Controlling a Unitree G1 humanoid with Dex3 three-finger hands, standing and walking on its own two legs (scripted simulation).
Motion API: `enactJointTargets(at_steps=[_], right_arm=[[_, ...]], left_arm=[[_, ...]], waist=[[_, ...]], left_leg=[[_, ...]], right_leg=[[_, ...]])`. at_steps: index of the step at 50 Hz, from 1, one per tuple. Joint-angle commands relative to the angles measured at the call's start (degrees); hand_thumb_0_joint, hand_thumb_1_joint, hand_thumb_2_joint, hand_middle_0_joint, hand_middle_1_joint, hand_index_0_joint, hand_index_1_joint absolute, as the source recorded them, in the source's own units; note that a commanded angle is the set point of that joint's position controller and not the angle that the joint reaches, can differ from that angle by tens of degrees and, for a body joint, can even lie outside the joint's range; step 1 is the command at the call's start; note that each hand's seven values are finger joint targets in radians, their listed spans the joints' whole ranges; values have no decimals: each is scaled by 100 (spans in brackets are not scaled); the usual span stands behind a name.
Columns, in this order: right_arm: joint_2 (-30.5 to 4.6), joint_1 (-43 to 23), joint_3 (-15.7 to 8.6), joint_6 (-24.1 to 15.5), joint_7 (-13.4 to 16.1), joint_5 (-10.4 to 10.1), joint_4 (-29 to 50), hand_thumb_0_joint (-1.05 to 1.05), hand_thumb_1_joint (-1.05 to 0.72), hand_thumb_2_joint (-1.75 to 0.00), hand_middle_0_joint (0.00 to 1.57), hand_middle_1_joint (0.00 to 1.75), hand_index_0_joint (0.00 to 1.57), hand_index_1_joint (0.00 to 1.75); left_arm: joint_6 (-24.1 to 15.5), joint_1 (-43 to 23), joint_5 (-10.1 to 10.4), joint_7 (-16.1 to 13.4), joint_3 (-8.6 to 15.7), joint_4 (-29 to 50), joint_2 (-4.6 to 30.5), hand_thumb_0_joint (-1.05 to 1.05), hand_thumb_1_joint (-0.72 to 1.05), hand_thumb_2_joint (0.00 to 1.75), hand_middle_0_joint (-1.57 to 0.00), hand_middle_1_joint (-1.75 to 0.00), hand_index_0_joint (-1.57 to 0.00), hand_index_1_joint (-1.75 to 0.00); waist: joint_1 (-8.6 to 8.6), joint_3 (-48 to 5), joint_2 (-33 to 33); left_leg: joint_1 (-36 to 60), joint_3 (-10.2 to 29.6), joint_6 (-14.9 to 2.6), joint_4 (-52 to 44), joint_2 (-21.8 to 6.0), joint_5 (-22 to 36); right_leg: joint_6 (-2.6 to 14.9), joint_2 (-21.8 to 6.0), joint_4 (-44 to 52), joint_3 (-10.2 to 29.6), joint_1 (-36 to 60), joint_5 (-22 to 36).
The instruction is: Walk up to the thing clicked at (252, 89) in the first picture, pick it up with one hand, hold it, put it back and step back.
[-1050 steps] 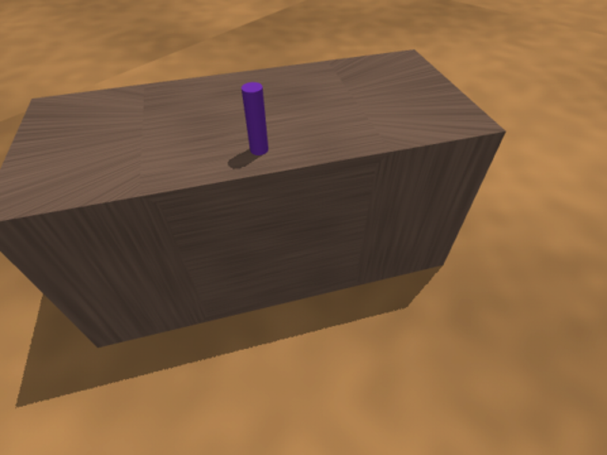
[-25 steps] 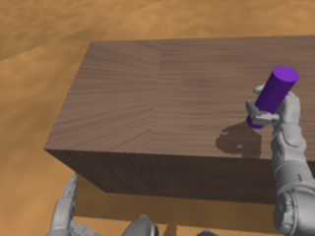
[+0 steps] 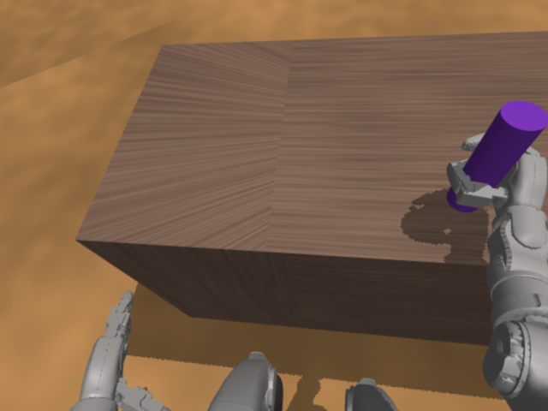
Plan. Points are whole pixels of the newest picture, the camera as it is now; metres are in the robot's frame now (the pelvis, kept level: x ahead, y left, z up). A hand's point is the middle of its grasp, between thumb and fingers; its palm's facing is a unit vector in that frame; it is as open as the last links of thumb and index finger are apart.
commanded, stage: lower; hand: right
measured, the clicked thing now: (488, 164) +0.46 -0.23 +0.06
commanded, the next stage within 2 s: loosen in 0.30 s
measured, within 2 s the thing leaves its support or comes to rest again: rests again in 0.36 s
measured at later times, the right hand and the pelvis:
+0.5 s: hand (465, 184) +0.45 -0.22 +0.01, palm faces +0.19 +0.98 +0.02, open 6.7 cm; pelvis +0.00 +0.00 -0.01, yaw +0 degrees
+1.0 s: hand (467, 179) +0.46 -0.22 +0.02, palm faces +0.19 +0.98 +0.02, open 11.8 cm; pelvis +0.00 +0.00 -0.02, yaw +0 degrees
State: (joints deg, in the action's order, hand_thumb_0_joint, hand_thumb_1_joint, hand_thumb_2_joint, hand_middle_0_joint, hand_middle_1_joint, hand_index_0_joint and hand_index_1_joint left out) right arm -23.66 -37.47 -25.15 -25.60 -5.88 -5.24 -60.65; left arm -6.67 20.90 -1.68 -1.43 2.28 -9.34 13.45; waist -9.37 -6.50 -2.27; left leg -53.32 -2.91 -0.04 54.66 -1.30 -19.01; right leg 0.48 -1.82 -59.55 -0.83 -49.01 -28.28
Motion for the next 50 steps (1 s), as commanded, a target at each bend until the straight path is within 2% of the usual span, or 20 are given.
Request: enactJointTargets(at_steps=[1, 3, 4, 6, 8, 9, 10, 12, 13, 15, 21, 23, 25, 28, 33, 36, 38, 39, 44, 50], right_arm=[[-1220, -2475, 56, -526, -47, -76, 1328, 0, -52, -132, 136, 142, 137, 142], [-1177, -2378, 70, -502, -99, -85, 1272, 0, -52, -130, 134, 140, 135, 140], [-1537, -2466, -157, -538, -82, -78, 1652, 0, -52, -130, 135, 140, 136, 141], [-1653, -2484, -184, -501, -63, -66, 1770, 0, -55, -133, 138, 144, 140, 144], [-1285, -2090, -109, -470, -65, -127, 1443, 0, -54, -130, 139, 142, 140, 142], [-1192, -2060, -111, -475, -59, -153, 1315, 0, -55, -129, 139, 141, 140, 141], [-1114, -2126, -105, -514, -54, -173, 1468, 0, -54, -131, 139, 143, 140, 143], [-1285, -2042, -191, -540, -48, -128, 1382, 0, -53, -128, 139, 141, 140, 141], [-1075, -2067, -85, -562, -78, -133, 1346, 0, -53, -127, 139, 140, 140, 140], [-1226, -2107, -117, -614, -80, -85, 1340, 0, -55, -127, 136, 139, 137, 139], [-1353, -2071, -219, -662, -139, -76, 1512, 0, -47, -127, 140, 141, 142, 141], [-1311, -2129, -134, -673, -167, -97, 1775, 0, -37, -111, 134, 125, 134, 125], [-1297, -2167, -181, -623, -144, -77, 1667, 0, -35, -95, 130, 115, 129, 115], [-1134, -2297, -93, -610, -95, -101, 1522, 0, -21, -78, 123, 102, 122, 102], [-1388, -2238, -174, -573, -73, 1, 1364, 0, 11, -56, 104, 81, 104, 81], [-1458, -2203, -259, -570, -60, -16, 1352, 0, 22, -40, 97, 67, 96, 68], [-1200, -1981, -132, -510, -88, -27, 1165, 0, 30, -34, 93, 63, 93, 63], [-1393, -2064, -256, -513, -69, -25, 1181, 0, 30, -32, 91, 60, 90, 60], [-1108, -2087, -64, -504, -99, -31, 1174, 0, 40, -25, 73, 48, 73, 48], [-1199, -2224, -79, -496, -89, -17, 1297, 0, 40, -18, 48, 32, 47, 32]], left_arm=[[-287, 211, -16, -39, 267, 894, 631, 0, -56, 7, -5, -5, -5, -6], [-299, 115, -12, -36, 304, 923, 684, 0, -57, 7, -5, -5, -5, -5], [-305, 115, -16, -75, 559, 1072, 970, 0, -57, 7, -5, -4, -4, -5], [-266, 239, -35, -97, 710, 1144, 1168, 0, -57, 7, -5, -4, -5, -5], [-233, 309, -23, -69, 593, 1041, 1017, 0, -57, 7, -5, -4, -4, -5], [-206, 411, -27, -55, 650, 844, 980, 0, -57, 6, -5, -4, -4, -5], [-231, 195, -15, -28, 474, 1073, 859, 0, -58, 7, -5, -4, -4, -5], [-224, -61, -7, -27, 423, 1295, 821, 0, -58, 7, -5, -4, -4, -5], [-211, 141, -22, -11, 335, 1156, 733, 0, -58, 7, -5, -4, -4, -5], [-216, 65, -12, -45, 572, 1357, 937, 0, -57, 7, -5, -4, -4, -5], [-129, 457, -57, 13, 523, 1216, 832, 0, -56, 5, -6, -4, -5, -5], [-152, 302, -56, 5, 598, 1429, 952, 0, -51, 3, -6, -5, -7, -4], [-122, 334, -60, -11, 575, 1426, 950, 0, -52, 3, -6, -5, -6, -4], [-126, 149, -46, -14, 518, 1521, 898, 0, -53, 4, -6, -5, -6, -5], [-96, 326, -58, -6, 487, 1487, 881, 0, -54, 5, -6, -5, -6, -5], [-96, 394, -60, -17, 573, 1502, 967, 0, -54, 5, -6, -5, -6, -5], [-89, 430, -55, -5, 516, 1497, 920, 0, -55, 6, -5, -5, -5, -5], [-76, 426, -55, 0, 525, 1456, 919, 0, -55, 6, -6, -5, -5, -5], [-121, 304, -51, 8, 479, 1619, 861, 0, -55, 6, -6, -5, -5, -5], [-108, 329, -47, 5, 546, 1647, 953, 0, -57, 6, -6, -5, -5, -6]], waist=[[27, -2498, 883], [35, -2681, 1068], [54, -3067, 1181], [30, -3127, 1157], [26, -2675, 1088], [-15, -2595, 1029], [30, -2690, 937], [44, -2771, 704], [16, -2597, 669], [-97, -2663, 755], [-68, -2706, 1073], [-57, -3107, 1169], [-99, -2898, 1061], [-82, -2638, 868], [15, -2566, 891], [-14, -2668, 880], [-48, -2572, 841], [-14, -2466, 807], [-54, -2446, 747], [-47, -2590, 871]], left_leg=[[1692, 193, -109, -408, 175, 1023], [1628, 209, -111, -373, 172, 997], [1732, 224, -121, -308, 162, 1207], [1832, 179, -112, -279, 193, 1406], [1489, 104, -140, -263, 229, 1351], [1500, 126, -143, -283, 215, 1275], [1630, 123, -150, -245, 209, 1348], [1970, 197, -123, -217, 165, 1489], [1868, 188, -133, -169, 176, 1495], [1672, 174, -131, -157, 184, 1453], [1450, 206, -140, -88, 176, 1276], [1573, 185, -141, -31, 182, 1410], [1430, 152, -139, -39, 197, 1347], [1392, 146, -136, -122, 187, 1031], [1576, 262, -109, -197, 145, 691], [1567, 212, -112, -147, 168, 839], [1484, 200, -113, -121, 173, 933], [1470, 179, -117, -130, 181, 829], [1479, 208, -111, -136, 164, 810], [1259, 100, -140, -40, 220, 857]], right_leg=[[-35, 166, 790, 193, 894, 1512], [-44, 173, 756, 201, 969, 1500], [-56, 162, 690, 200, 1144, 1752], [-76, 156, 644, 212, 1304, 2100], [-114, 109, 646, 283, 1335, 2468], [-92, 137, 650, 271, 1160, 2245], [-88, 131, 647, 276, 1082, 2249], [-34, 158, 570, 195, 762, 2015], [-42, 156, 572, 210, 683, 2045], [-51, 122, 546, 238, 927, 2122], [-52, 145, 474, 203, 906, 1952], [-73, 138, 421, 225, 1167, 2181], [-78, 125, 423, 265, 1100, 2229], [-46, 138, 517, 263, 816, 1689], [-5, 182, 525, 175, 484, 1051], [-12, 182, 517, 195, 596, 1241], [-19, 170, 498, 208, 579, 1374], [-17, 171, 524, 217, 464, 1289], [-7, 153, 495, 194, 435, 1200], [-78, 108, 532, 304, 735, 1626]])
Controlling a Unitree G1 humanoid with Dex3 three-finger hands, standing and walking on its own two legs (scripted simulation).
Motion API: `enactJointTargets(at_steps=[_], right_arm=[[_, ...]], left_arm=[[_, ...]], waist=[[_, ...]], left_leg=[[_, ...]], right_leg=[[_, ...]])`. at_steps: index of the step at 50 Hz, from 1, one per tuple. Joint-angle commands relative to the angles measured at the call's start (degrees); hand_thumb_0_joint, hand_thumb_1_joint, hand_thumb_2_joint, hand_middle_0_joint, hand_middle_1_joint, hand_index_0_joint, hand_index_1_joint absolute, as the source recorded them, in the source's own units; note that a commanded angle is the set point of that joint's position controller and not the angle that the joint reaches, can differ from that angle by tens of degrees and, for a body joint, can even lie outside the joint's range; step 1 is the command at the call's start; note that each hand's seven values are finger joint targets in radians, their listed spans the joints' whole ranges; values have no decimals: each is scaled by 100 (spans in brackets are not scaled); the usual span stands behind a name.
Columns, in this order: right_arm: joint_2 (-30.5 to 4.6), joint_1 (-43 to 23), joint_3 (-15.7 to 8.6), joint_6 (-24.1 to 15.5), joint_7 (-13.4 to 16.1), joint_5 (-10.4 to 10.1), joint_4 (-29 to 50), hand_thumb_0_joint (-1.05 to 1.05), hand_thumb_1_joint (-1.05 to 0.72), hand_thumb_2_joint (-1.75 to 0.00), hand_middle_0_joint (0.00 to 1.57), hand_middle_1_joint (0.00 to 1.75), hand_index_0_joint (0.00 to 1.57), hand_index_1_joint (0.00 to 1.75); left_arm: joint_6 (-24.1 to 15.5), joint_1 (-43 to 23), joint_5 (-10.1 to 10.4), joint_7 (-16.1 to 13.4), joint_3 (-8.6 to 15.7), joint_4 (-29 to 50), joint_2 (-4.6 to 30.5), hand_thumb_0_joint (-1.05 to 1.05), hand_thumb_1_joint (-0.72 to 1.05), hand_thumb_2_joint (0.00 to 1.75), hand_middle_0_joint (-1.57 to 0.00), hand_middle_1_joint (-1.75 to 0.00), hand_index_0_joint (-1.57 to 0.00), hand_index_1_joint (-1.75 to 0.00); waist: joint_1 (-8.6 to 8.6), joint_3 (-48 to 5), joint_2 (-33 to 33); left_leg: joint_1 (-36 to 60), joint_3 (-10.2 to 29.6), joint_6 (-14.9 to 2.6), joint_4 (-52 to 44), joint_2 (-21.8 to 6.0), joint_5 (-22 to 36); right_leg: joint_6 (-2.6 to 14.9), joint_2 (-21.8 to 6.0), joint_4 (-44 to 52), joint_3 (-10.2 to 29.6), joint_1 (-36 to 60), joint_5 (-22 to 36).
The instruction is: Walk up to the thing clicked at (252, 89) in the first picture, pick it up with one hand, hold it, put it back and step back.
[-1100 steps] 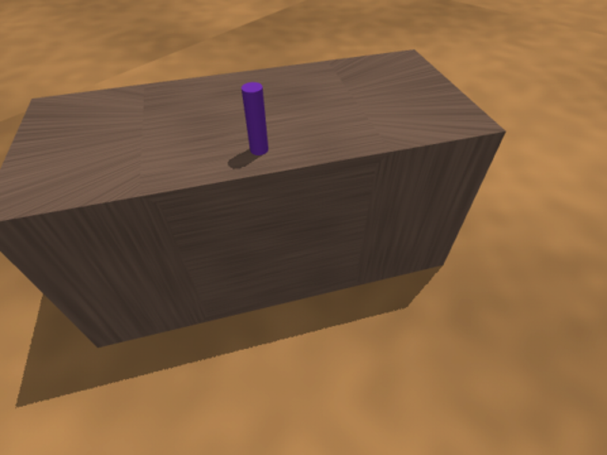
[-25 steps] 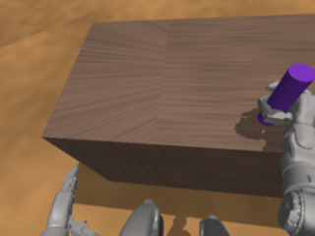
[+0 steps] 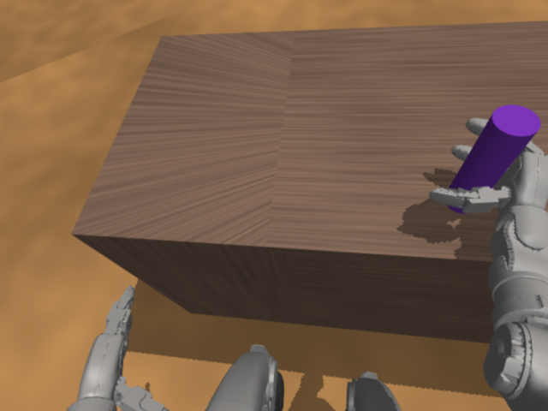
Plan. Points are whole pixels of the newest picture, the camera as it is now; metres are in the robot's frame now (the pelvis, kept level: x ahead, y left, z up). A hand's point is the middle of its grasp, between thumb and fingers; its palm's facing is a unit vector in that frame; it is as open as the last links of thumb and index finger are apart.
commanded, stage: withdraw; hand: right
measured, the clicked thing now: (483, 167) +0.46 -0.22 +0.05
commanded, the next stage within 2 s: rise in 0.46 s
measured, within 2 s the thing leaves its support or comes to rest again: neither
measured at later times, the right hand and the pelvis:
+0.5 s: hand out of the picture +0.47 -0.27 +0.12, palm faces +0.25 +0.97 -0.01, open 16.9 cm; pelvis +0.01 +0.00 +0.02, yaw +0 degrees
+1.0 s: hand out of the picture +0.41 -0.39 +0.13, palm faces +0.50 +0.78 -0.37, open 17.4 cm; pelvis +0.04 +0.00 +0.06, yaw -1 degrees
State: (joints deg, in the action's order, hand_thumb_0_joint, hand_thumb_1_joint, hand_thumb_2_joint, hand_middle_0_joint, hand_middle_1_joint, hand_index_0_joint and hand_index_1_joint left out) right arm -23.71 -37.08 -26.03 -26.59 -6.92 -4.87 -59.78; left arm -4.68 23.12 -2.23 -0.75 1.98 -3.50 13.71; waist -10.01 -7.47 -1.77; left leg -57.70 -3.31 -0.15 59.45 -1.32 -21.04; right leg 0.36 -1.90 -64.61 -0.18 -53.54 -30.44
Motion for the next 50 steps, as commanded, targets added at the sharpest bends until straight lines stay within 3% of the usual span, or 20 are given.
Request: enactJointTargets(at_steps=[1, 6, 9, 13, 14, 16, 17, 18, 22, 25, 29, 30, 32, 33, 36, 40, 42, 44, 49, 50], right_arm=[[-1225, -2153, -54, -389, 24, -65, 1158, 0, 39, -18, 47, 31, 46, 31], [-1137, -2101, -10, -390, 35, -63, 1154, 0, 40, -25, 31, 30, 31, 30], [-1741, -2427, -261, -479, 51, -25, 1776, 0, 37, -21, 23, 23, 23, 23], [-2147, -2330, -511, -295, 56, -50, 1858, 0, 42, -14, 17, 15, 16, 15], [-1899, -2257, -364, -214, 25, -94, 1827, 0, 43, -11, 15, 13, 14, 13], [-2232, -2561, -505, -145, 41, -91, 2015, 0, 46, -6, 10, 7, 10, 7], [-1670, -2088, -199, -11, -47, -112, 1369, 0, 48, -4, 9, 6, 8, 6], [-1659, -2236, -141, 34, -105, -125, 1445, 0, 50, -4, 8, 6, 8, 6], [-2649, -2632, -538, 307, -346, -111, 1533, 0, 52, -4, 6, 5, 6, 5], [-2299, -2444, -340, 645, -629, -246, 992, 0, 51, -5, 6, 5, 6, 5], [-2010, -2089, -94, 932, -975, -405, 578, 0, 45, -5, 7, 5, 7, 5], [-3474, -1835, -323, 1248, -634, 324, 394, 0, 44, -5, 7, 5, 7, 5], [-2477, -2164, 246, 1427, -318, 167, 607, 0, 49, -4, 6, 6, 7, 6], [-2478, -2198, 286, 1508, -268, 214, 649, 0, 51, -4, 6, 6, 7, 6], [-3729, -2123, -216, 1666, 69, 478, 1021, 0, 52, -4, 6, 6, 7, 6], [-4275, -2498, -526, 1744, 467, 607, 1494, 0, 56, -5, 6, 5, 6, 5], [-3836, -2182, -321, 1812, 616, 610, 1303, 0, 56, -5, 6, 5, 5, 5], [-3189, -1869, -46, 1811, 743, 614, 1146, 0, 54, -5, 6, 5, 5, 5], [-2549, -385, 298, 1952, 854, 548, 1312, 0, 53, -6, 6, 5, 5, 5], [-2798, 160, 41, 1988, 878, 514, 1532, 0, 53, -6, 6, 5, 5, 5]], left_arm=[[-273, 342, -2, -68, 638, 872, 977, 0, -57, 6, -5, -5, -5, -6], [-268, 279, -15, -42, 470, 920, 820, 0, -52, 4, -6, -5, -6, -5], [-280, -3, 22, -101, 798, 1436, 1184, 0, -53, 4, -6, -5, -6, -5], [-162, 280, 93, -130, 1038, 1126, 1350, 0, -53, 4, -6, -5, -5, -5], [-152, 158, 110, -111, 851, 1116, 1214, 0, -53, 4, -5, -4, -5, -5], [-75, 261, 133, -120, 655, 773, 980, 0, -52, 4, -6, -4, -5, -4], [-70, 321, 147, -98, 491, 469, 773, 0, -54, 4, -5, -4, -5, -5], [-69, 209, 150, -77, 258, 353, 592, 0, -53, 4, -5, -4, -5, -5], [-98, -180, 184, -178, 449, 238, 936, 0, -54, 3, -6, -4, -5, -4], [-165, -279, 271, -237, 655, 230, 1199, 0, -53, 3, -6, -5, -6, -4], [-255, -252, 383, -255, 351, -2, 996, 0, -57, 7, -7, -5, -5, -7], [-177, -480, 437, -278, 361, 343, 1045, 0, -55, 5, -7, -5, -6, -6], [-132, -38, 458, -229, 160, 119, 810, 0, -54, 5, -6, -5, -5, -5], [-84, 266, 466, -216, 327, -191, 905, 0, -54, 4, -6, -4, -5, -5], [-53, 144, 487, -159, 268, -361, 923, 0, -54, 4, -6, -4, -5, -5], [-16, -314, 486, -199, 693, -828, 1346, 0, -54, 6, -5, -5, -5, -5], [-81, -753, 492, -197, 548, -697, 1272, 0, -54, 7, -5, -5, -5, -5], [-155, -1221, 504, -182, -63, -540, 760, 0, -56, 8, -5, -4, -5, -5], [-203, -813, 475, -237, 146, -248, 995, 0, -57, 8, -5, -4, -4, -5], [-138, -139, 475, -258, 403, -715, 1212, 0, -56, 8, -5, -4, -4, -5]], waist=[[6, -2494, 921], [37, -2295, 782], [47, -3118, 895], [154, -3134, 1006], [256, -3049, 1024], [369, -2683, 1335], [293, -2288, 1289], [325, -2084, 1224], [372, -2315, 1131], [201, -2317, 935], [182, -1757, 424], [731, -1768, 447], [424, -1426, 391], [374, -1202, 378], [702, -1448, 568], [832, -2135, 1116], [828, -2251, 1263], [912, -2336, 1070], [869, -2225, 696], [904, -1976, 893]], left_leg=[[1628, 147, -132, -536, 221, 1007], [1689, 164, -126, -561, 211, 950], [2168, 184, -123, -525, 194, 1452], [2633, 205, -113, -702, 181, 1720], [2702, 191, -114, -764, 186, 1728], [2464, 196, -138, -880, 198, 1448], [2276, 169, -158, -904, 214, 1376], [2207, 173, -150, -975, 212, 1259], [2682, 244, -135, -1126, 145, 1532], [2804, 167, -109, -1315, 155, 1574], [2695, 91, -58, -1559, 176, 1314], [3124, 172, -79, -1841, 107, 1048], [2991, 169, -68, -1970, 160, 929], [2931, 144, -72, -2012, 140, 937], [3267, 121, -74, -2104, 122, 1149], [3746, 110, -157, -2067, 116, 1864], [3625, 20, -194, -2100, 185, 1949], [3864, 20, -203, -2137, 179, 2071], [4095, -112, -178, -2295, 198, 2486], [4044, -130, -206, -2319, 202, 2533]], right_leg=[[-70, 119, 1052, 233, 1263, 1783], [-42, 144, 1056, 197, 1043, 1576], [-49, 145, 976, 196, 1462, 2142], [-58, 195, 1093, 147, 1655, 2429], [-69, 200, 1198, 142, 1688, 2463], [-100, 173, 1340, 140, 1841, 2381], [-117, 157, 1409, 173, 1748, 2458], [-108, 151, 1442, 175, 1655, 2300], [-70, 154, 1561, 139, 1727, 2263], [-46, 149, 1762, 170, 2110, 2383], [5, 128, 1973, 204, 2062, 2103], [-29, 207, 2226, 75, 2084, 1891], [-10, 167, 2372, 48, 2181, 1674], [16, 217, 2440, 32, 2126, 1587], [11, 225, 2534, -18, 2266, 1854], [-90, 222, 2577, -16, 2837, 2726], [-173, 128, 2584, 66, 3279, 3301], [-174, 113, 2615, 45, 3217, 3440], [-216, 28, 2749, 39, 3697, 4194], [-235, 37, 2803, 26, 3772, 4408]])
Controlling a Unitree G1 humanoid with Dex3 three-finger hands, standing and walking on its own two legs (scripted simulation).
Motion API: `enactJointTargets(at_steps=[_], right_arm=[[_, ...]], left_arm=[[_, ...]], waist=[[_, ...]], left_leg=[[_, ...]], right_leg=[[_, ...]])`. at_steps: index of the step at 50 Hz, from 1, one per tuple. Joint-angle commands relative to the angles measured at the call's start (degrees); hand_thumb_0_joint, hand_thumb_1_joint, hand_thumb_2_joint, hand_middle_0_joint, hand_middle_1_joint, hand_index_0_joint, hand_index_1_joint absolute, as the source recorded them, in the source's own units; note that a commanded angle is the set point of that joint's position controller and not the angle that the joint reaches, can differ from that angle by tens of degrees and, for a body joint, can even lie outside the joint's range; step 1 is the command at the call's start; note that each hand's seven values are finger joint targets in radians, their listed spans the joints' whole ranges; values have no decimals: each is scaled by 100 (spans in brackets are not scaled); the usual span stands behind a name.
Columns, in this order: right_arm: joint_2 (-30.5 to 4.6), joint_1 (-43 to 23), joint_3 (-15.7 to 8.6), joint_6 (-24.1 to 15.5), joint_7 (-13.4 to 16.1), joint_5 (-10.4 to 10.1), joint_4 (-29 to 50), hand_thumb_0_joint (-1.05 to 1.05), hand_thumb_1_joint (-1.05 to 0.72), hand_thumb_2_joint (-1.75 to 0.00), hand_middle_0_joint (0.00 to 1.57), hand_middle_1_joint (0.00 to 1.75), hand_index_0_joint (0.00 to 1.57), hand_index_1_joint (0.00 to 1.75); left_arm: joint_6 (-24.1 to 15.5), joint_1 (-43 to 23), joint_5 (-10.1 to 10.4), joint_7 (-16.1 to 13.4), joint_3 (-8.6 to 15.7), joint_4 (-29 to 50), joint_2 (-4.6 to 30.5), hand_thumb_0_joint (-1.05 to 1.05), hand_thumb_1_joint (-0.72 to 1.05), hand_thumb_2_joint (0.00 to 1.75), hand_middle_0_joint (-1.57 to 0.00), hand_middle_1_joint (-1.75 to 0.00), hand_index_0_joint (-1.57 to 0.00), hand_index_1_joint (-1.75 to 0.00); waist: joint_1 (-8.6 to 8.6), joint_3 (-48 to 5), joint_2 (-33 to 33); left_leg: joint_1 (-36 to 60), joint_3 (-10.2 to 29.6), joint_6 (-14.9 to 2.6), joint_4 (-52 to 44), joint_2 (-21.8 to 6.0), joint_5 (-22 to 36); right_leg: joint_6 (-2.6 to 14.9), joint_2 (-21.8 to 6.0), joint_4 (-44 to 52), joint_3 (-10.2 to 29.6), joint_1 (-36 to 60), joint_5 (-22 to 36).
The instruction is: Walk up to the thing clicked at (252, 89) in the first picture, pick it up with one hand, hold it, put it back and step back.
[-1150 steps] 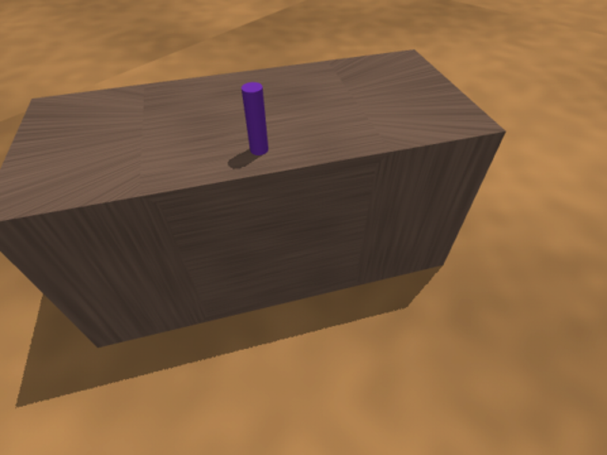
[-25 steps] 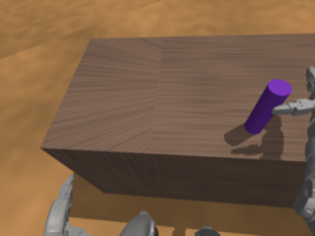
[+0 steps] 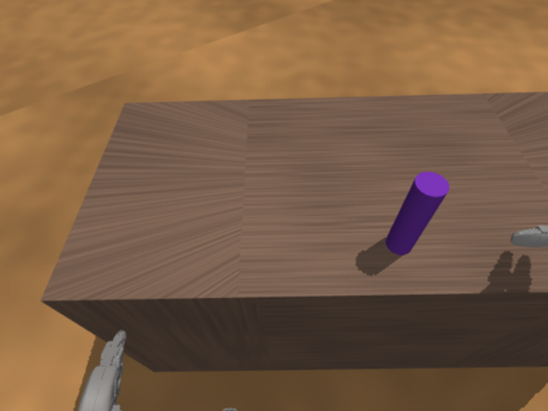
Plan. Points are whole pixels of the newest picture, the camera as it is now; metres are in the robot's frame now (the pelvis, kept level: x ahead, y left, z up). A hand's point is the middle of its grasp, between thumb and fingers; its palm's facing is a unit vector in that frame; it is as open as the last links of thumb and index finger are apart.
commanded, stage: sink last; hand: right
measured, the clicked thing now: (413, 217) +0.42 -0.22 -0.01
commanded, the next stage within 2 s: home in 0.88 s
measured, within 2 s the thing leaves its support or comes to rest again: neither
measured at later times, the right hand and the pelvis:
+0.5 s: hand (527, 379) +0.17 -0.26 +0.05, palm faces +0.35 +0.85 -0.40, open 17.5 cm; pelvis +0.00 +0.01 +0.02, yaw -2 degrees
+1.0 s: hand (520, 392) +0.15 -0.25 +0.04, palm faces +0.33 +0.86 -0.40, open 17.4 cm; pelvis -0.02 +0.02 +0.02, yaw -2 degrees
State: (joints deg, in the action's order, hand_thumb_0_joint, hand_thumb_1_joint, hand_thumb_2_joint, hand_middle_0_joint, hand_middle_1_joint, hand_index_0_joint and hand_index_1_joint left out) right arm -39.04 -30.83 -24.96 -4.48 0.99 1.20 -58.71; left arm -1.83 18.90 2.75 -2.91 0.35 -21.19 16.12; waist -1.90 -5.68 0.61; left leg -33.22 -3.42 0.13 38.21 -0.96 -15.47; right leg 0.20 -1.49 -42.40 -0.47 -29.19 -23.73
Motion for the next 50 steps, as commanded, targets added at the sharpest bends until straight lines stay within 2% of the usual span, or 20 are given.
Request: enactJointTargets(at_steps=[1, 2, 5, 6, 8, 11, 13, 18, 21, 23, 25, 28, 29, 32, 38, 41, 43, 45, 49, 50], right_arm=[[-834, -222, 246, -199, 32, -176, 1850, 0, 52, -6, 6, 5, 5, 5], [-927, 460, 24, -120, 36, -243, 2023, 0, 53, -6, 6, 5, 5, 5], [-239, 1360, 442, 136, -37, -473, 3536, 0, 51, -6, 6, 5, 5, 5], [-286, 1844, 292, 215, -27, -538, 3952, 0, 52, -6, 6, 5, 5, 5], [-83, 1982, 437, 258, -3, -586, 5378, 0, 52, -6, 6, 5, 5, 5], [-236, 2701, 150, 250, 191, -614, 6811, 0, 53, -5, 6, 5, 5, 5], [-269, 3131, -11, 226, 341, -605, 7262, 0, 54, -5, 6, 5, 5, 5], [629, 4856, 258, 166, 491, -575, 7502, 0, 57, -5, 5, 6, 5, 6], [1476, 5832, 923, 92, 397, -517, 7023, 0, 58, -5, 5, 6, 5, 6], [1682, 6179, 1111, 14, 311, -509, 7078, 0, 57, -5, 5, 6, 5, 6], [1528, 5409, 1171, -54, 265, -470, 7346, 0, 58, -5, 5, 6, 5, 6], [1305, 5023, 997, -72, 273, -471, 7319, 0, 56, -5, 5, 6, 5, 6], [1131, 4945, 789, -85, 291, -464, 7395, 0, 56, -5, 5, 6, 5, 6], [791, 4971, 377, -156, 380, -462, 7461, 0, 57, -4, 5, 6, 5, 6], [923, 5276, 341, -288, 425, -436, 6616, 0, 57, -5, 5, 6, 5, 6], [1385, 5553, 802, -410, 355, -402, 6361, 0, 56, -5, 5, 6, 5, 6], [1365, 5297, 896, -518, 333, -363, 6411, 0, 54, -6, 5, 6, 5, 6], [1237, 5181, 787, -631, 335, -346, 6462, 0, 52, -6, 5, 6, 5, 6], [448, 5151, 12, -740, 379, -387, 6392, 0, 50, -6, 5, 6, 6, 6], [603, 5179, 77, -719, 365, -390, 6286, 0, 52, -8, 6, 6, 6, 6]], left_arm=[[-414, 514, 11, 6, 328, 1131, 678, 0, -56, 8, -6, -4, -5, -5], [-361, 903, 36, 7, 537, 829, 792, 0, -55, 7, -6, -4, -5, -5], [-228, 833, 132, 108, 443, 563, 485, 0, -55, 6, -6, -4, -5, -4], [-170, 802, 166, 136, 467, 315, 422, 0, -55, 6, -6, -4, -5, -4], [-140, 455, 164, 186, 320, 241, 242, 0, -56, 6, -6, -4, -5, -5], [-220, -244, 103, 43, 877, 576, 838, 0, -54, 6, -5, -4, -5, -5], [-254, -439, 59, -123, 1063, 556, 1017, 0, -53, 5, -5, -4, -5, -4], [-236, -738, -44, -371, 975, 887, 805, 0, -51, 5, -5, -4, -5, -4], [-264, -545, -54, -350, 464, 995, 172, 0, -49, 4, -5, -5, -5, -4], [-235, 260, -36, -321, 531, 776, 179, 0, -49, 3, -5, -5, -6, -4], [-228, 60, -51, -314, 497, 681, 161, 0, -49, 3, -5, -6, -6, -4], [-284, -28, -66, -364, 858, -15, 414, 0, -49, 3, -5, -6, -6, -4], [-350, -185, -82, -390, 1071, 59, 644, 0, -48, 3, -5, -6, -7, -5], [-476, -125, -98, -435, 1037, 234, 608, 0, -48, 2, -5, -6, -7, -4], [-558, -889, -158, -427, 1038, 186, 604, 0, -51, 4, -5, -5, -6, -4], [-596, -1113, -158, -326, 526, -144, 77, 0, -51, 4, -5, -5, -6, -5], [-650, -1320, -176, -324, 619, 97, 261, 0, -51, 5, -5, -5, -6, -5], [-704, -1390, -168, -295, 485, 317, 232, 0, -51, 5, -6, -6, -6, -5], [-638, -371, -167, -330, 910, -508, 549, 0, -51, 7, -5, -6, -6, -6], [-659, -412, -161, -324, 1048, -420, 664, 0, -43, 15, -12, -14, -12, -14]], waist=[[130, -1963, 746], [162, -1656, 756], [173, -800, 789], [287, -578, 815], [350, -482, 1001], [362, -669, 793], [357, -839, 615], [477, -647, 33], [406, 18, -527], [305, 234, -281], [178, 230, -42], [103, 747, 391], [77, 711, 435], [197, 281, 193], [464, 274, -132], [556, 588, -163], [426, 297, -312], [472, 177, -265], [446, 431, 111], [388, 429, 10]], left_leg=[[1542, -126, -238, -247, 175, 1988], [1486, -125, -247, -310, 170, 1984], [1488, -132, -272, -512, 187, 1712], [1535, -148, -278, -562, 184, 1688], [1675, -123, -275, -627, 150, 1573], [1986, -114, -234, -753, 119, 1424], [2183, -117, -184, -755, 111, 1521], [2464, -113, -128, -863, 24, 1236], [2325, -125, -27, -1092, -7, 678], [2121, -118, -32, -1142, -32, 696], [1993, -79, -22, -1164, -49, 774], [1666, -36, -37, -1271, -75, 250], [1642, -31, -33, -1304, -98, 85], [2011, -23, -7, -1367, -123, 265], [2456, 9, -4, -1517, -172, 258], [2406, 14, -9, -1574, -177, 179], [2522, 81, 10, -1632, -196, 192], [2674, 108, 17, -1673, -214, 108], [2577, 81, 5, -1771, -190, 133], [2558, 13, -9, -1755, -138, 244]], right_leg=[[-232, -15, 618, 43, 1432, 3925], [-208, -3, 664, 5, 1391, 3909], [-169, -3, 1001, -66, 1099, 3295], [-164, 5, 1061, -72, 978, 3197], [-141, 24, 1197, -90, 978, 2814], [-78, 32, 1307, -49, 1178, 2364], [-62, 37, 1317, 5, 1380, 2417], [40, 114, 1374, 43, 1243, 1955], [137, 152, 1519, -59, 1027, 1357], [120, 187, 1588, -131, 1171, 1351], [119, 221, 1635, -137, 1290, 1365], [117, 239, 1846, -110, 1175, 772], [119, 251, 1876, -93, 1202, 597], [150, 287, 1814, -76, 1356, 762], [120, 294, 1840, -57, 1264, 995], [120, 276, 1912, -89, 1159, 939], [118, 266, 1923, -119, 1338, 1011], [119, 290, 2000, -121, 1325, 988], [127, 310, 2148, -105, 1461, 952], [129, 277, 2204, -75, 1552, 1015]])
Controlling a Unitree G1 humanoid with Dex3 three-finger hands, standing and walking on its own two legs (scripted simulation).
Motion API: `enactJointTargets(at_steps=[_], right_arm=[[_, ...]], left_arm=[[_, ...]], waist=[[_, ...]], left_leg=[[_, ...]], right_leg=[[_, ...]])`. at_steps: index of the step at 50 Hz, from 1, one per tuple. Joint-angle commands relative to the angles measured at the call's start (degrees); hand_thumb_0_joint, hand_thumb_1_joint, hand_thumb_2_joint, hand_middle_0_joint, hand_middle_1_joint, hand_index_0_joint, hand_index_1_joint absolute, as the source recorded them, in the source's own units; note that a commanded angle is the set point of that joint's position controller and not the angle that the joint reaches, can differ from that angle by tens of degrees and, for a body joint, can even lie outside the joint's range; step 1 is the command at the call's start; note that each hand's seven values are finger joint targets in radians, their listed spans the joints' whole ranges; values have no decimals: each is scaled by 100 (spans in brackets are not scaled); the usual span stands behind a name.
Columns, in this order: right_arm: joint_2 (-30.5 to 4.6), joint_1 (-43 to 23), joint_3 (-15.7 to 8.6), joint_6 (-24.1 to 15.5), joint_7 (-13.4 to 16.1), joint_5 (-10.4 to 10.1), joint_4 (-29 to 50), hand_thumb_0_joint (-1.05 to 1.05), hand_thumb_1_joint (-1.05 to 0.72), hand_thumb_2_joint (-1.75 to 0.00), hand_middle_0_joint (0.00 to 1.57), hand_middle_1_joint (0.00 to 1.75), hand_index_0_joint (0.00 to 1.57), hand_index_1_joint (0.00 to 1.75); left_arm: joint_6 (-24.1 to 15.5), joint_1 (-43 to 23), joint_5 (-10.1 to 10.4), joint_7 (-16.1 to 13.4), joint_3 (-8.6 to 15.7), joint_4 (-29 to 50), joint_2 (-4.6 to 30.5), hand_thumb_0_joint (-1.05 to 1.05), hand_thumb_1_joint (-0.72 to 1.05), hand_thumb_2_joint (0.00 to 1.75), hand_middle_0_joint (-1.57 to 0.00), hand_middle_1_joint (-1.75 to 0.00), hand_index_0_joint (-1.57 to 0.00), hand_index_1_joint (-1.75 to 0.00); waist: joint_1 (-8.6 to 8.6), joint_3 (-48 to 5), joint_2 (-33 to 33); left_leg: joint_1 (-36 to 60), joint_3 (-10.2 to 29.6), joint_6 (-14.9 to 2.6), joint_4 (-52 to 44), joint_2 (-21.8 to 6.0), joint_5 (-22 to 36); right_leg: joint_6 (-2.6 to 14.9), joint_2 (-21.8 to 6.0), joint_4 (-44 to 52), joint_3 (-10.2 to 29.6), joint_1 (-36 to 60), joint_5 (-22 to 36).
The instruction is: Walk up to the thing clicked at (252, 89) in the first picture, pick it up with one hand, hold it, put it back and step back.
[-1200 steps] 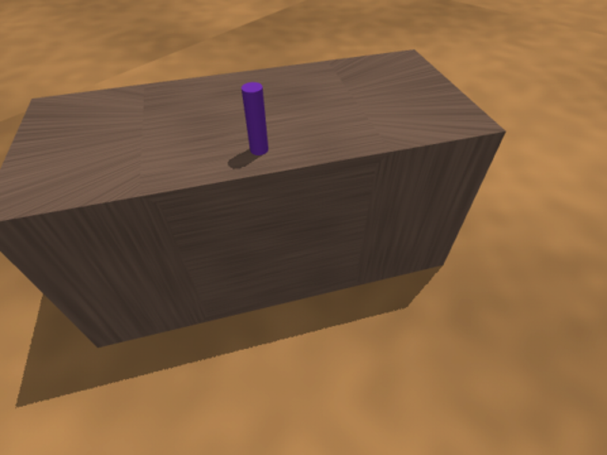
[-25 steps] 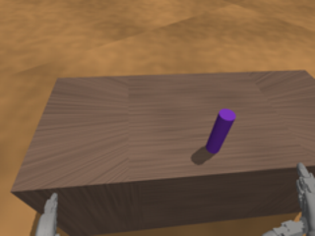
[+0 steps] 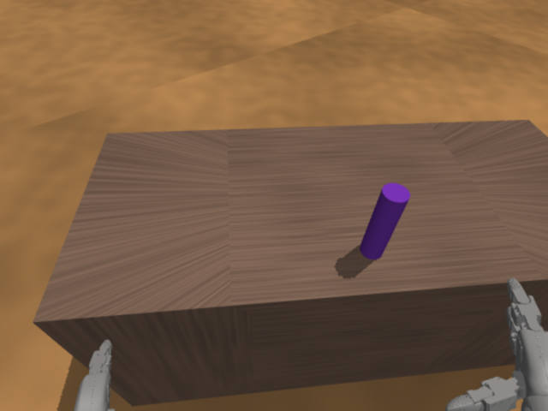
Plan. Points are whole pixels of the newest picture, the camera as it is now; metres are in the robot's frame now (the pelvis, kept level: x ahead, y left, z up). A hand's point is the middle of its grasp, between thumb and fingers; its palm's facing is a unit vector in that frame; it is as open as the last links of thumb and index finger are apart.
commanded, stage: home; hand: right
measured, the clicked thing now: (382, 224) +0.45 -0.22 -0.03
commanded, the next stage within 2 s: none
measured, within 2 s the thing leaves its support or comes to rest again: neither
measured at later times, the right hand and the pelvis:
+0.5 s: hand (396, 394) +0.17 -0.19 -0.10, palm faces +0.05 +0.98 -0.19, open 17.6 cm; pelvis +0.01 -0.01 +0.00, yaw +1 degrees
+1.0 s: hand (399, 377) +0.19 -0.20 -0.12, palm faces -0.04 +0.96 -0.28, open 17.6 cm; pelvis +0.03 -0.02 +0.00, yaw +1 degrees
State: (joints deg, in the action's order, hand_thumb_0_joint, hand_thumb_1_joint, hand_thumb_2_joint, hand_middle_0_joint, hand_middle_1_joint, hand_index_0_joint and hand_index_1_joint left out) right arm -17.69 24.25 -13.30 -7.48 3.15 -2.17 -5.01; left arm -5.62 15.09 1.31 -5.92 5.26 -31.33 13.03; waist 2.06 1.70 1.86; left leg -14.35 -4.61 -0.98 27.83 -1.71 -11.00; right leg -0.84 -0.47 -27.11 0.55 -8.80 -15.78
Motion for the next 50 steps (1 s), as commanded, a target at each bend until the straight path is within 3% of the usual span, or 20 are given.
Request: enactJointTargets(at_steps=[1, 4, 7, 9, 10, 11, 12, 15, 17, 18, 21, 24, 28, 29, 30, 31, 36, 45, 46, 50], right_arm=[[-1470, -324, -1043, -418, 135, -54, 884, 0, 53, -7, 6, 6, 6, 6], [-1038, -311, -692, -411, 77, -51, 493, 0, 58, -4, 5, 5, 5, 5], [-449, -815, 59, -487, -16, 0, 519, 0, 57, -5, 5, 5, 5, 5], [-247, -838, 336, -467, -25, 20, 188, 0, 58, -4, 5, 5, 5, 5], [-663, -718, 27, -439, 24, 50, 10, 0, 57, -5, 5, 5, 5, 5], [-259, -665, 421, -424, -25, 40, -136, 0, 59, -3, 5, 5, 5, 5], [-839, -405, -69, -381, 27, 78, -287, 0, 59, -4, 5, 5, 5, 5], [-245, -502, 553, -256, -44, 106, -691, 0, 61, -2, 5, 4, 5, 4], [-156, -932, 683, -180, -47, 118, -960, 0, 61, -2, 5, 4, 5, 4], [-229, -1135, 679, -155, -32, 128, -986, 0, 60, -3, 5, 5, 5, 5], [-125, -1676, 848, -112, -27, 170, -1467, 0, 56, -5, 5, 5, 5, 5], [-154, -2066, 967, -92, 31, 157, -1578, 0, 57, -5, 5, 5, 5, 5], [-276, -1563, 933, 16, 109, 134, -1955, 0, 60, -3, 5, 4, 5, 4], [-749, -1317, 163, -14, 273, 151, -1832, 0, 61, -1, 5, 4, 5, 4], [-84, -917, 871, 13, 220, 165, -1957, 0, 61, -1, 5, 4, 5, 4], [128, -1057, 1047, 3, 188, 129, -1806, 0, 60, -3, 5, 5, 5, 5], [384, -1542, 1280, 108, 200, 86, -2101, 0, 57, -4, 5, 5, 5, 5], [54, -2103, 1111, 107, 277, 138, -1728, 0, 59, -3, 5, 5, 5, 5], [-1186, -1179, 836, 221, 68, 507, -3004, 0, 59, -3, 5, 5, 5, 5], [-961, -1289, 942, 329, -143, 422, -3364, 0, 58, -4, 5, 5, 5, 5]], left_arm=[[-304, -166, -8, 6, 446, 610, 854, 0, -35, 23, -12, -17, -12, -17], [-345, -442, 29, 105, -48, 499, 316, 0, -11, 47, -13, -18, -13, -18], [-461, -1367, 34, 187, -792, 684, -352, 0, 13, 59, -14, -20, -14, -20], [-517, -1386, -2, 152, -560, 558, 42, 0, 29, 67, -16, -23, -16, -23], [-498, -1058, -37, 109, -214, 279, 466, 0, 37, 68, -16, -23, -16, -23], [-531, -1128, -42, 127, -246, 424, 515, 0, 45, 69, -16, -23, -16, -23], [-501, -660, -61, 74, 211, 206, 1001, 0, 53, 71, -17, -24, -17, -24], [-504, -609, -49, 113, 57, 279, 814, 0, 63, 74, -17, -25, -17, -25], [-489, -679, -18, 110, 32, 175, 671, 0, 68, 78, -18, -26, -18, -26], [-498, -812, -25, 74, 233, 365, 953, 0, 73, 80, -18, -26, -18, -27], [-464, -1121, 11, 145, -470, 285, 123, 0, 85, 87, -20, -28, -19, -29], [-462, -1350, 7, 121, -507, 354, 94, 0, 89, 90, -20, -29, -20, -29], [-354, -1278, -4, 167, -504, 75, 163, 0, 90, 90, -20, -29, -20, -30], [-272, -487, -112, 150, -218, -225, 858, 0, 90, 90, -20, -30, -20, -30], [-233, -605, -110, 186, -310, -90, 700, 0, 90, 90, -20, -30, -20, -30], [-222, -669, -107, 213, -362, -29, 557, 0, 90, 90, -20, -30, -20, -30], [-25, -733, -52, 237, -368, -29, 554, 0, 90, 90, -20, -30, -20, -30], [147, -594, -51, 199, -313, -46, 622, 0, 90, 90, -20, -30, -20, -30], [210, -286, -449, 339, -70, -672, 1571, 0, 90, 90, -20, -30, -20, -30], [295, -394, -340, 472, -109, -886, 1477, 0, 90, 90, -20, -29, -20, -30]], waist=[[24, -260, -67], [-4, 21, 47], [20, 3, 123], [-100, -17, -9], [-129, -162, 58], [-185, -173, -85], [-190, -439, -67], [-341, -425, -310], [-388, -462, -420], [-402, -515, -541], [-237, -544, -360], [-207, -832, 39], [-20, -929, 574], [62, -894, 574], [-72, -733, 464], [-106, -697, 378], [-237, -353, -452], [-213, -1162, -202], [-212, -1262, 205], [-192, -1247, 88]], left_leg=[[688, 123, 101, -766, -53, -256], [630, 9, 62, -763, 19, -75], [586, 37, 32, -772, 18, -167], [529, -2, 5, -763, 70, -283], [548, -20, 1, -742, 77, -226], [538, -32, 13, -725, 92, -157], [619, -55, 17, -677, 90, -14], [585, -66, 51, -676, 117, 260], [561, -68, 67, -692, 116, 355], [585, -65, 65, -666, 114, 435], [660, 3, 46, -633, 73, 402], [845, 85, 23, -604, 32, 409], [1125, 106, -28, -583, 30, 724], [1171, 166, -43, -563, 94, 687], [1120, 138, -57, -581, 125, 768], [1107, 126, -33, -602, 125, 826], [826, 64, 27, -638, 166, 773], [1019, 142, -3, -374, 123, 1448], [1140, 633, -150, 208, -537, 2389], [993, 583, -177, 116, -546, 2232]], right_leg=[[236, 190, 721, -193, -520, 164], [217, 158, 799, -168, -619, 266], [191, 132, 821, -194, -631, 223], [177, 78, 909, -138, -599, 91], [171, 86, 916, -116, -523, 119], [178, 72, 912, -96, -483, 173], [167, 71, 887, -92, -288, 314], [174, 41, 848, -101, -158, 554], [187, 42, 816, -98, -140, 650], [183, 17, 819, -77, -109, 712], [166, 50, 755, -99, -340, 707], [140, 88, 723, -146, -384, 643], [61, 117, 678, -200, -454, 1004], [47, 134, 653, -222, -408, 921], [32, 102, 677, -234, -411, 1054], [41, 103, 635, -248, -433, 1096], [137, 51, 634, -210, -552, 985], [101, 69, 474, -222, -58, 1699], [144, -518, 258, 266, -83, 2576], [134, -558, 252, 334, 65, 2600]])
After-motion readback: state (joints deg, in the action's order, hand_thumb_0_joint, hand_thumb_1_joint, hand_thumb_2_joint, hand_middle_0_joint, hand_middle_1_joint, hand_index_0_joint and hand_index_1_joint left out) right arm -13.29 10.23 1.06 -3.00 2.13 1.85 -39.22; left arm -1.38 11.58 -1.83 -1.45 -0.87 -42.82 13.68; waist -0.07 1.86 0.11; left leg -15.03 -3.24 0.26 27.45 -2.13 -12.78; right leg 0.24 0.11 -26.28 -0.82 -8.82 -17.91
